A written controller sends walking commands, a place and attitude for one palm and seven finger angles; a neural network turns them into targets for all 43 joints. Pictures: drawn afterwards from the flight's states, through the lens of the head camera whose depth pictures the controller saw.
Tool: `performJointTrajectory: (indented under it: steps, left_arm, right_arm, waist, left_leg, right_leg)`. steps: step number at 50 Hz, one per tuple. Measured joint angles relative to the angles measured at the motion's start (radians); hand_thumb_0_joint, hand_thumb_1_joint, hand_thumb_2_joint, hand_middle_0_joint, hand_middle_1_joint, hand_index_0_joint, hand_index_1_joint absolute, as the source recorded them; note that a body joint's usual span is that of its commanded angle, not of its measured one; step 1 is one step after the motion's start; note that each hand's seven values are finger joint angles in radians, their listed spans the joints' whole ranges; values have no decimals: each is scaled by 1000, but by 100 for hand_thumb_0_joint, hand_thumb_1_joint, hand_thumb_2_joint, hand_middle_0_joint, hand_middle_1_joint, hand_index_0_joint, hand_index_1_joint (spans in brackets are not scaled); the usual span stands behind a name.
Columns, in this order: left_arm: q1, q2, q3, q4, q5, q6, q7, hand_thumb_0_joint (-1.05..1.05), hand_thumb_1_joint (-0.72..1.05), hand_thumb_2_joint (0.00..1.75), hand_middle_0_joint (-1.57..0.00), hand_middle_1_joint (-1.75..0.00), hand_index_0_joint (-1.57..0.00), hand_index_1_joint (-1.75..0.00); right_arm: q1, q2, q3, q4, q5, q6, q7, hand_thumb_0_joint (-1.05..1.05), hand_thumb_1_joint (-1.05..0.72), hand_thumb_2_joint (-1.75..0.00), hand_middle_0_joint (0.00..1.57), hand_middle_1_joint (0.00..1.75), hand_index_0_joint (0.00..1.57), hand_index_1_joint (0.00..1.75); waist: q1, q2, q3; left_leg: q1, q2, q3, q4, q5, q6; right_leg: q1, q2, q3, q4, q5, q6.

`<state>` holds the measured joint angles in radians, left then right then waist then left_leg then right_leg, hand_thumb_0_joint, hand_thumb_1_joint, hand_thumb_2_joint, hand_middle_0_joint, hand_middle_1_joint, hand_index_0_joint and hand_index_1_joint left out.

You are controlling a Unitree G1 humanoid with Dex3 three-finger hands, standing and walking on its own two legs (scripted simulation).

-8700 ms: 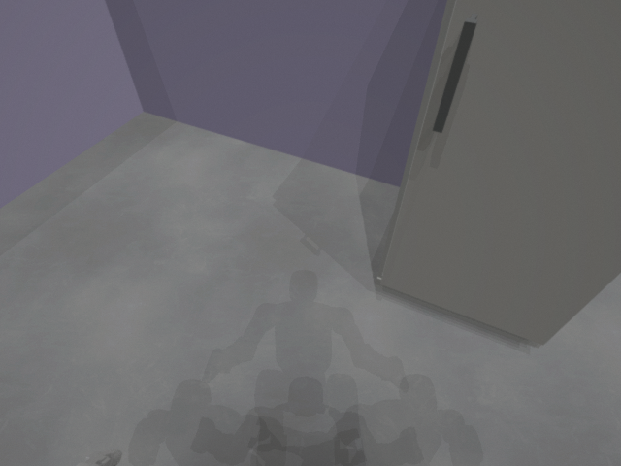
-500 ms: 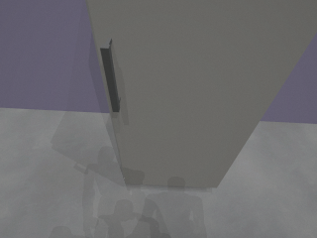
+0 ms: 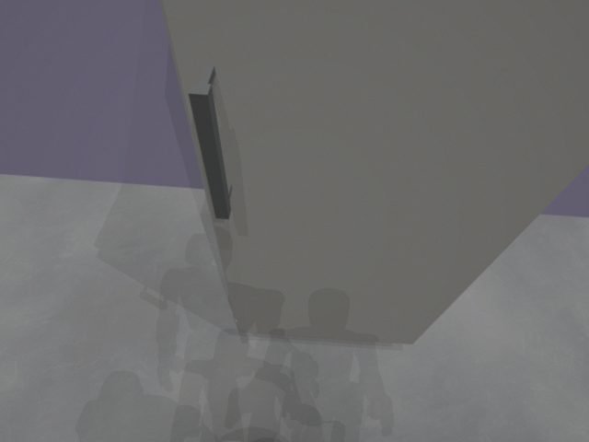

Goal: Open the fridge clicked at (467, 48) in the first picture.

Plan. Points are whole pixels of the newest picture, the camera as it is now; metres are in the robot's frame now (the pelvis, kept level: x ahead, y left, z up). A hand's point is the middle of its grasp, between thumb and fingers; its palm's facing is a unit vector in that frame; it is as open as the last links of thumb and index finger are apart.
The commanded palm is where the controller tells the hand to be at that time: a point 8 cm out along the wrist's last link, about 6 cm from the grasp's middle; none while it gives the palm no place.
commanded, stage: come to a stop and stand still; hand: left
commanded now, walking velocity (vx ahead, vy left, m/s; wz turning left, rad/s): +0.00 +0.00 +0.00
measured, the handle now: (217, 152) +0.45 +0.15 +0.13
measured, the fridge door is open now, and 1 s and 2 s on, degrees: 0 0 0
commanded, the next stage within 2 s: look again from close up in 1.10 s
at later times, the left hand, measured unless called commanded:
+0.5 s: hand out of the picture +0.05 +0.23 -0.14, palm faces +0.02 -0.95 -0.32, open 7.4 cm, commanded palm none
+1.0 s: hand out of the picture -0.07 +0.23 -0.17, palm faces +0.00 -0.96 -0.27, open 7.4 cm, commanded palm none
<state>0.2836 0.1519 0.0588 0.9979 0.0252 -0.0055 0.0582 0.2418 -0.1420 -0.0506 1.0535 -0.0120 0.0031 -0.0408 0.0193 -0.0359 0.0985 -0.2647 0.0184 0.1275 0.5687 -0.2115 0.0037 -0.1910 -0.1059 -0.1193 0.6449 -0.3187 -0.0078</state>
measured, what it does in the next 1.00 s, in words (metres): shifts its weight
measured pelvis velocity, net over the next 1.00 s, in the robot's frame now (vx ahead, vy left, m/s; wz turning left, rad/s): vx -0.08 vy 0.01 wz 0.01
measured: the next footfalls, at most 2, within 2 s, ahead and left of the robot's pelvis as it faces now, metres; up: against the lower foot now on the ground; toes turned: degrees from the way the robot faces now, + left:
none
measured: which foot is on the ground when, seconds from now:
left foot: down 0.00-1.00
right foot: down 0.00-1.00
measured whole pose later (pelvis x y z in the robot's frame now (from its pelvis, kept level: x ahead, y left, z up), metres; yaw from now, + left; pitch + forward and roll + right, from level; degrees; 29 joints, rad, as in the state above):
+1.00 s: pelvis -0.08 +0.01 +0.00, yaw +1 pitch -3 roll -1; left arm 0.32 0.27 0.00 1.05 0.02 0.00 0.02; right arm 0.29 -0.27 -0.02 1.08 -0.02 0.00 0.01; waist -0.01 0.00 0.02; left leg -0.27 0.00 0.11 0.44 -0.13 0.06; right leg -0.21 -0.03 -0.03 0.44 -0.19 0.02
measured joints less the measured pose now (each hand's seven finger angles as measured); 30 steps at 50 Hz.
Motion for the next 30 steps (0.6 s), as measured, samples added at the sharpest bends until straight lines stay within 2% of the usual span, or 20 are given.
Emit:
performJointTrajectory:
  steps: [2, 5, 7, 8, 10, 15, 22, 30]
  left_arm:
    - [2, 13, 2, 5, -8, 17, -1, 0, 91, 90, -20, -30, -19, -30]
    - [-31, 29, 9, 20, -10, 45, 2, 1, 91, 90, -20, -30, -19, -30]
    - [-44, 31, -14, 0, -2, 47, -13, 1, 91, 90, -20, -30, -19, -30]
    - [-40, 31, -22, -16, -2, 38, -19, 1, 91, 90, -20, -30, -19, -30]
    - [-31, 32, -26, -37, -3, 21, -24, 1, 91, 90, -20, -30, -19, -30]
    - [-38, 51, -31, -80, 0, 11, -28, 1, 91, 90, -20, -30, -20, -30]
    - [-62, 111, -36, -113, 0, 12, -37, 1, 91, 90, -20, -30, -20, -30]
    - [-33, 163, -39, -85, -1, 9, -46, 1, 91, 90, -20, -30, -20, -30]
  right_arm:
    - [-24, 2, 1, -10, -6, -13, 1, 1, -92, -90, 20, 30, 20, 29]
    - [-42, 20, 15, -27, -10, -24, -8, 1, -93, -90, 20, 30, 20, 29]
    - [-38, 5, 17, -55, -14, -12, 1, 0, -93, -90, 20, 30, 20, 29]
    - [-31, -5, 14, -72, -13, -10, 7, 0, -93, -90, 20, 30, 20, 29]
    - [-18, -22, 7, -101, -10, -9, 10, 0, -93, -90, 20, 30, 20, 30]
    - [-28, -61, 2, -141, -13, 0, 15, 0, -92, -90, 20, 30, 20, 30]
    - [-36, -118, 9, -148, -19, 3, 36, 0, -91, -90, 20, 30, 20, 30]
    - [13, -179, 16, -108, -19, 4, 48, 0, -91, -90, 20, 30, 20, 30]
  waist:
    - [-5, -16, -3]
    - [-10, -47, -4]
    - [-13, -22, -3]
    - [-14, -9, -13]
    - [-20, 13, -40]
    - [-31, 47, -81]
    - [-30, 54, -109]
    - [-34, 56, -119]
  left_leg:
    - [20, -2, 23, -9, -61, 35]
    - [24, -18, 36, -11, -95, 47]
    - [22, -11, 18, -12, -81, 35]
    - [12, -8, 12, 4, -85, 35]
    - [-5, -4, 2, 40, -102, 35]
    - [-3, 3, -6, 48, -92, 34]
    - [4, 8, -4, -5, -30, 37]
    - [-9, 4, -12, -72, 32, 40]
  right_leg:
    - [-51, 9, 49, 129, -82, 7]
    - [-118, 38, 125, 288, -175, 15]
    - [-88, 53, 107, 161, -117, 20]
    - [-68, 58, 97, 61, -21, 13]
    - [-30, 61, 87, -17, -11, 13]
    - [-14, 68, 79, -28, -46, 19]
    - [-11, 77, 79, -76, 16, 15]
    - [-23, 81, 76, -143, 78, 10]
